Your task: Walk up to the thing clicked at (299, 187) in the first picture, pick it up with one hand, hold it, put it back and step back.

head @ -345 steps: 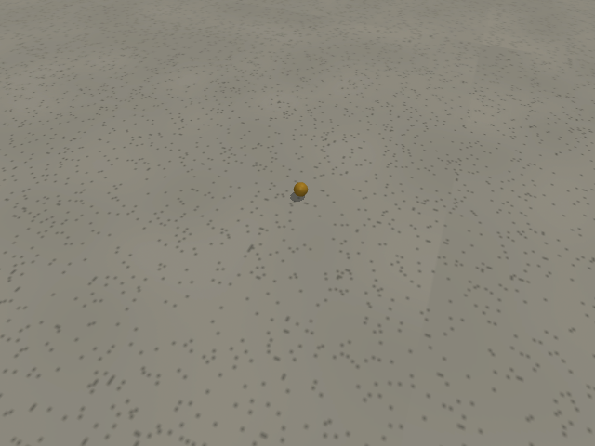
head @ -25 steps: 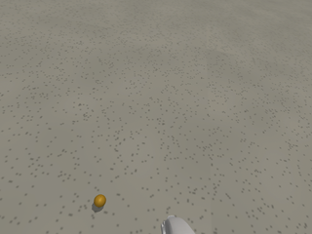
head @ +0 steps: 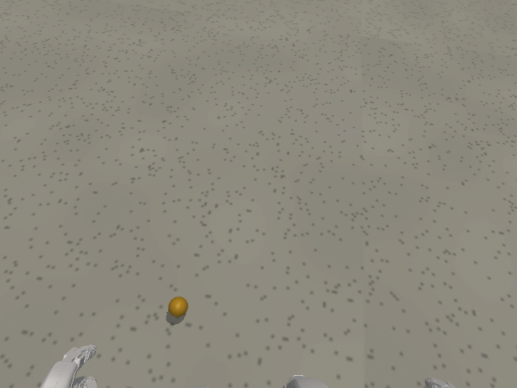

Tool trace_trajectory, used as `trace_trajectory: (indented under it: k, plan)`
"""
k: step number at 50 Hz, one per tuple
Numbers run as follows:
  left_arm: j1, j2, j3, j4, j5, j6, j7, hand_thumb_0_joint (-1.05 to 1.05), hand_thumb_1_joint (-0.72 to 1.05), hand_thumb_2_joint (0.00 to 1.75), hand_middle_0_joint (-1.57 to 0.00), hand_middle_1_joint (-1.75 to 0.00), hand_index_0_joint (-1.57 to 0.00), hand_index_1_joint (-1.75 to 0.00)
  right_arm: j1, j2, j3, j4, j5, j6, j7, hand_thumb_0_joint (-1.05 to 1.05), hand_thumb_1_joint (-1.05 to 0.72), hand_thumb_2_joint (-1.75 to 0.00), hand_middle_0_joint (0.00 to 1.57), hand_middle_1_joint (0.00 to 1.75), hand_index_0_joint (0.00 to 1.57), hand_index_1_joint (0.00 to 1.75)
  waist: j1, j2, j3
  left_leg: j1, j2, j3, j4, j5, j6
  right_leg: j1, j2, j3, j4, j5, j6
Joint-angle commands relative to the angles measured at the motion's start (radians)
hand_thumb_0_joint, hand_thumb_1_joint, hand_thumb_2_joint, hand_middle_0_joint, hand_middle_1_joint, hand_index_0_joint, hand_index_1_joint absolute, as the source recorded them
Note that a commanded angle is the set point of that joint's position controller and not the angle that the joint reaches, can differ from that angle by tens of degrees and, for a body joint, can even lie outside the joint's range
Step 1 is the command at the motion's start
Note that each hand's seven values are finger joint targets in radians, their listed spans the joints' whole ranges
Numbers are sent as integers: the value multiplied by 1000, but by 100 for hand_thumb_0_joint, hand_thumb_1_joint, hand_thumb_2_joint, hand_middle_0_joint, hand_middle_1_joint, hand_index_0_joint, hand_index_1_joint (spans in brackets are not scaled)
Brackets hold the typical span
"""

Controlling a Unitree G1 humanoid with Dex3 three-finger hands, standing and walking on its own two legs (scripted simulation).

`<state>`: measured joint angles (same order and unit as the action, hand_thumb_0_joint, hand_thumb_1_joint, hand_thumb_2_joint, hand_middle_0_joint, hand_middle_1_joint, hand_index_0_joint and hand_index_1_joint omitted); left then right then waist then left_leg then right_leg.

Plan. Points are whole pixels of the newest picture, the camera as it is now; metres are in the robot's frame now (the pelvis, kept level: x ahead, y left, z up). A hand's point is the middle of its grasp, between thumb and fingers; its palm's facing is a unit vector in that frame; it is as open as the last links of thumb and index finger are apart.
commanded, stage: walk up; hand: left
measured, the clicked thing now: (178, 306) +0.44 +0.28 -0.72
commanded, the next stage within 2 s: stand in 0.02 s
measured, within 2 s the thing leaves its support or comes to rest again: neither
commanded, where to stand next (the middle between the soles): +0.07 +0.00 m, yaw +1 degrees
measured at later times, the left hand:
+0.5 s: hand out of the picture +0.08 +0.24 -0.12, palm faces -0.01 -0.93 -0.36, open 7.4 cm
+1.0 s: hand out of the picture +0.12 +0.24 -0.12, palm faces -0.01 -0.94 -0.33, open 7.4 cm
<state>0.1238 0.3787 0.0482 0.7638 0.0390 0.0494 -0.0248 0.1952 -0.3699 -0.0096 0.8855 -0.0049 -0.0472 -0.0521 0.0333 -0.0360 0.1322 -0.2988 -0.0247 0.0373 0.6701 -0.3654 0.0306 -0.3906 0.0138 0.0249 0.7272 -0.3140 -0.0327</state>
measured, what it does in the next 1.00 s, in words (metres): stands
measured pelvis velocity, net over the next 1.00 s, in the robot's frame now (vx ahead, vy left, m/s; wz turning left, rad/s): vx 0.03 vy -0.01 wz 0.02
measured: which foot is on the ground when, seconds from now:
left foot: down 0.00-1.00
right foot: down 0.00-1.00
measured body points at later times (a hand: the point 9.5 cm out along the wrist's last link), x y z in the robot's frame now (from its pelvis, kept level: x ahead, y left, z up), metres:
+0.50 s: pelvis +0.01 -0.01 +0.03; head +0.02 -0.02 +0.48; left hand +0.08 +0.29 -0.09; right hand +0.08 -0.31 -0.11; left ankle +0.01 +0.11 -0.72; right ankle +0.04 -0.11 -0.72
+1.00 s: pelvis +0.03 -0.01 +0.03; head +0.04 -0.01 +0.48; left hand +0.12 +0.29 -0.10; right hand +0.12 -0.31 -0.10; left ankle +0.01 +0.11 -0.72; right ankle +0.04 -0.11 -0.72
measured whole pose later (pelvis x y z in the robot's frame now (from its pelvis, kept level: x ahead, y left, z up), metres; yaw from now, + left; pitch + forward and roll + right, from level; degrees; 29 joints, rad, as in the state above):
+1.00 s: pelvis +0.03 -0.01 +0.03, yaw +1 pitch -1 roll +0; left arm 0.07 0.34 0.00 1.15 0.01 -0.03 0.00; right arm 0.09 -0.35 0.00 1.15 -0.01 -0.02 0.00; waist 0.00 0.00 0.04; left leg -0.08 0.00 0.00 0.30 -0.20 0.00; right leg -0.13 0.02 -0.01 0.30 -0.15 -0.02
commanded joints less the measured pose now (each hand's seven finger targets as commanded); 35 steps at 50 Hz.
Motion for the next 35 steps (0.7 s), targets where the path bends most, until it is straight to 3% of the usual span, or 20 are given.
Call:
trace_trajectory:
  k: [1,2,3,4,5,6,7,8,11,12,14,15,20,24,31,35]
  plan:
    - [43,76,12,-14,-49,-29,19,0,90,90,-20,-30,-20,-30,-16,-242,-71,-66,-46,-33,6,0,-90,-90,20,30,20,30,-9,314,-183,208,331,-464,-378,206,94,-96,-40,87,-4,-120,-14]
    - [-20,179,39,-20,-50,-33,35,0,90,90,-20,-30,-20,-30,-89,-271,-77,-83,-38,-31,16,0,-90,-90,20,30,20,30,-16,192,-119,20,362,-447,-383,178,191,9,-25,87,41,-237,-7]
    - [8,168,34,12,-50,-39,39,0,90,90,-20,-30,-20,-30,-147,-259,-77,-74,-33,-31,24,0,-90,-90,20,30,20,30,30,216,-96,-105,362,-473,-372,75,206,118,-56,118,26,-186,-1]
    - [20,181,34,49,-40,-50,32,0,90,90,-20,-30,-20,-30,-179,-203,-64,-69,-16,-23,34,0,-90,-90,20,30,20,30,35,167,-42,-147,278,-336,-384,-6,161,176,-60,71,-58,-158,-5]
    - [11,180,36,67,-33,-64,22,0,90,90,-20,-30,-20,-30,-165,-189,-53,-63,-11,-16,36,0,-90,-90,20,30,20,30,26,133,-36,-122,210,-249,-365,15,101,212,-52,54,-183,-48,-2]
    - [13,185,33,84,-34,-75,18,0,90,90,-20,-30,-20,-30,-149,-186,-51,-49,-4,-12,35,0,-90,-90,20,30,20,30,20,123,-84,-58,169,-202,-324,64,49,253,-79,85,-262,115,-10]
    - [8,193,34,95,-29,-81,20,0,90,90,-20,-30,-20,-30,-106,-186,-51,-24,4,-12,38,0,-90,-90,20,30,20,30,3,106,-112,-32,145,-187,-285,107,18,275,-101,130,-299,172,-20]
    - [-33,193,31,104,-26,-86,21,0,90,90,-20,-30,-20,-30,-80,-188,-50,0,4,-11,42,0,-90,-90,20,30,20,30,-22,85,-116,-8,121,-172,-291,81,8,259,-117,166,-337,149,-25]
    - [-70,207,16,150,-21,-85,16,0,90,90,-20,-30,-20,-30,-66,-196,-53,47,1,6,53,0,-90,-90,20,30,20,30,-53,48,-59,79,120,-177,-363,-123,15,108,-123,173,-424,-144,-19]
    - [-70,204,11,167,-26,-85,13,0,90,90,-20,-30,-20,-30,-73,-197,-52,61,-2,8,55,0,-90,-90,20,30,20,30,-50,36,-51,100,124,-178,-358,-129,17,91,-121,170,-444,-152,-18]
    - [-65,189,3,190,-31,-92,14,0,90,90,-20,-30,-20,-30,-69,-194,-50,83,-2,5,56,0,-90,-90,20,30,20,30,-47,22,-72,100,128,-172,-357,-65,15,129,-132,166,-461,-92,-15]
    - [-60,185,-2,203,-31,-98,16,0,90,90,-20,-30,-20,-30,-74,-186,-48,89,0,4,58,0,-90,-90,20,30,20,30,-46,4,-99,136,124,-154,-336,37,15,148,-144,171,-478,-46,-16]
    - [-74,185,-9,247,-36,-112,22,0,90,90,-20,-30,-20,-30,-71,-175,-42,132,0,0,59,0,-90,-90,20,30,20,30,-52,-32,-155,195,130,-144,-338,176,5,193,-151,155,-502,76,-5]
    - [-67,181,-10,280,-40,-110,26,0,90,90,-20,-30,-20,-30,-92,-177,-37,159,-3,-2,55,0,-90,-90,20,30,20,30,-38,7,-168,190,145,-148,-373,224,0,247,-141,120,-467,218,0]
    - [-70,191,-10,314,-37,-101,30,0,90,90,-20,-30,-20,-30,-111,-175,-32,190,-3,5,53,0,-90,-90,20,30,20,30,-30,17,-143,158,147,-145,-405,200,-8,263,-134,104,-474,163,7]
    - [-77,191,-10,321,-37,-101,31,0,90,90,-20,-30,-20,-30,-113,-181,-31,198,-4,4,50,0,-90,-90,20,30,20,30,-33,37,-168,179,156,-143,-408,255,-9,283,-140,102,-459,238,2]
